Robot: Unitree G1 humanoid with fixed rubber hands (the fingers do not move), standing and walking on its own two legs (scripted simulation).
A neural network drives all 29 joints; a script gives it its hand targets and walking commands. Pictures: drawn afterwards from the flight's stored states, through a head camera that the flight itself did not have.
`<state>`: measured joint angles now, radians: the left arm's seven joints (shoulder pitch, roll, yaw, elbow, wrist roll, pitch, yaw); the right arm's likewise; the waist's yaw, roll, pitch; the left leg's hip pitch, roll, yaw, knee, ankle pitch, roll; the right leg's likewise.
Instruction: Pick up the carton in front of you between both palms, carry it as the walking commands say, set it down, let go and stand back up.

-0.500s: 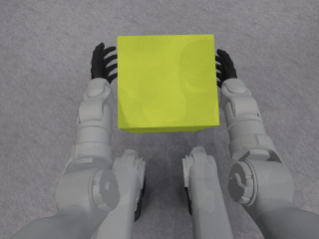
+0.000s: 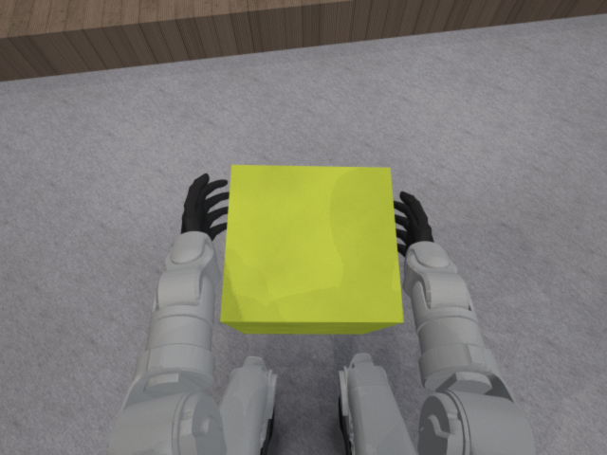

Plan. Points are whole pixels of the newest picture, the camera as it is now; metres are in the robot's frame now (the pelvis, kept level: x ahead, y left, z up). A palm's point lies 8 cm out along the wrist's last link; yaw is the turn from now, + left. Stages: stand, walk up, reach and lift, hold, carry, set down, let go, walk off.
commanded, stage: reach and lift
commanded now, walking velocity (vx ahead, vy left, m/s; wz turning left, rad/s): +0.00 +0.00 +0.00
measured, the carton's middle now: (307, 262) +0.39 +0.00 -0.12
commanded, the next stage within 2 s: hold in 1.70 s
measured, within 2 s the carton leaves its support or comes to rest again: neither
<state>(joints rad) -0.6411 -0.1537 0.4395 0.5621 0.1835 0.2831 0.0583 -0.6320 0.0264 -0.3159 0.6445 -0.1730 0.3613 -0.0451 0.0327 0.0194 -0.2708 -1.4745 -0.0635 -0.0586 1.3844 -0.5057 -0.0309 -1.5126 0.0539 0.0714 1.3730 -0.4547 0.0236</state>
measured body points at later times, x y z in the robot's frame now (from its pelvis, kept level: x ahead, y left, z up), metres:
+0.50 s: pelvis +0.05 +0.00 +0.13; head +0.09 -0.01 +0.58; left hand +0.38 +0.15 +0.13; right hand +0.37 -0.15 +0.10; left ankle +0.06 +0.13 -0.58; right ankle +0.08 -0.12 -0.58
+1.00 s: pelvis +0.04 +0.00 +0.16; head +0.02 +0.00 +0.61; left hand +0.36 +0.16 +0.20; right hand +0.34 -0.14 +0.17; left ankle +0.06 +0.13 -0.58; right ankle +0.08 -0.12 -0.58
